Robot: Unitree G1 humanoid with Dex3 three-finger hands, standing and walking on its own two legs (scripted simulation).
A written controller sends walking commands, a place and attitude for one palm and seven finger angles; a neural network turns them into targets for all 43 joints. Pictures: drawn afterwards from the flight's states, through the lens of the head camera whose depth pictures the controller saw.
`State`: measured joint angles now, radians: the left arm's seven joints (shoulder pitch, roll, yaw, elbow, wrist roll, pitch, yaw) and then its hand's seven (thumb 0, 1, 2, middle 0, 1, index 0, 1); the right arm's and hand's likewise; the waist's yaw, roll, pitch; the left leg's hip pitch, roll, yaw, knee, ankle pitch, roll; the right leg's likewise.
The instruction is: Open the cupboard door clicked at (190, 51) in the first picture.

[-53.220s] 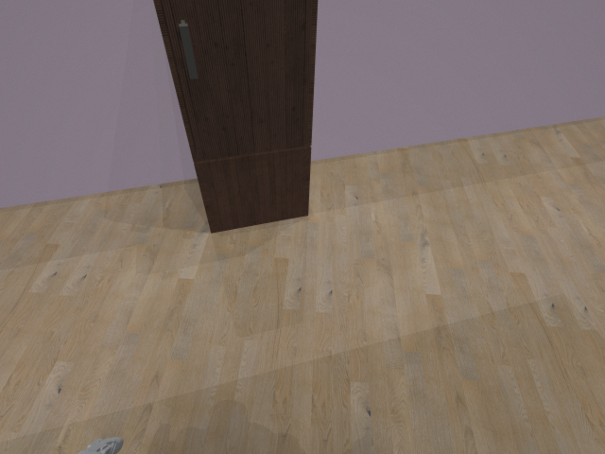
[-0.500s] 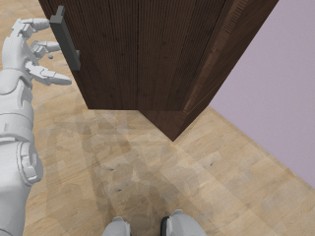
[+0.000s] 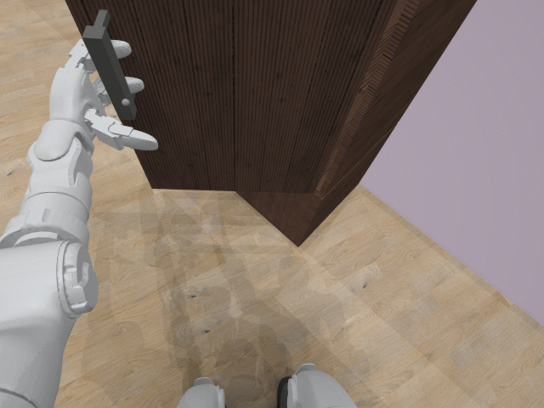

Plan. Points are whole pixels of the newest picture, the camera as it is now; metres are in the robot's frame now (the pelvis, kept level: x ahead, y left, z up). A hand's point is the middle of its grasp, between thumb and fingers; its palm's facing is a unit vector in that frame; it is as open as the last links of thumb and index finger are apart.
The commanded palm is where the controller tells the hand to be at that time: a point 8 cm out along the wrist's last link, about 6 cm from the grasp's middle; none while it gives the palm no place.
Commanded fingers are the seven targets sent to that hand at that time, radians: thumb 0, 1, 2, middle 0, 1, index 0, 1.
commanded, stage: slide the fingers in behind the handle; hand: left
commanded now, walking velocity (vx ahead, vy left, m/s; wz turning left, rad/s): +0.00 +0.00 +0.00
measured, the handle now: (116, 68) +0.58 +0.19 +0.10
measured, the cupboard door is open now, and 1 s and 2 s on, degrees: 44 43 75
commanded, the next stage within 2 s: close the thumb around the handle in 0.20 s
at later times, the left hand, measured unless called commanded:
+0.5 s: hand (124, 96) +0.53 +0.17 +0.09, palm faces -0.05 -1.00 -0.02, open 12.9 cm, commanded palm +0.51 +0.22 +0.09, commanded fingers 0.00 0.12 0.56 -0.34 -1.27 -0.34 -1.27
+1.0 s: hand (126, 97) +0.53 +0.17 +0.09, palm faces -0.05 -1.00 +0.00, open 5.8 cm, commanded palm +0.51 +0.21 +0.09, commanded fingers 0.00 0.90 0.90 -0.40 -1.35 -0.40 -1.35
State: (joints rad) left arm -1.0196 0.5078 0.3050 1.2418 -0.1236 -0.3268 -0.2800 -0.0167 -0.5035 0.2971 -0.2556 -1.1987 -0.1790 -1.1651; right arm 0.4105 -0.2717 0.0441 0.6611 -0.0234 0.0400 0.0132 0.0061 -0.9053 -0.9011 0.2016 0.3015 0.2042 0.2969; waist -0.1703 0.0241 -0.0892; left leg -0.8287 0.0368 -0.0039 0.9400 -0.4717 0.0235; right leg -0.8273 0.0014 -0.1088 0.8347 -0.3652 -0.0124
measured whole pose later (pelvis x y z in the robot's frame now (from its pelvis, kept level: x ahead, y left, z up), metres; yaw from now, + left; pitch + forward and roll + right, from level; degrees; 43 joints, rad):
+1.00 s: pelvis +0.00 +0.00 +0.00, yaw -2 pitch +21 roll -3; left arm -0.96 0.53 0.39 1.20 -0.09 -0.34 -0.27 0.01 0.70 0.82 -0.33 -1.32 -0.36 -1.33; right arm 0.44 -0.27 0.05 0.61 -0.02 0.06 0.01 0.01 -0.90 -0.90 0.20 0.30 0.20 0.30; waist -0.19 0.03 -0.10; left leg -0.82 0.05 0.04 0.93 -0.48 0.03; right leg -0.84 0.02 -0.07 0.83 -0.36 0.00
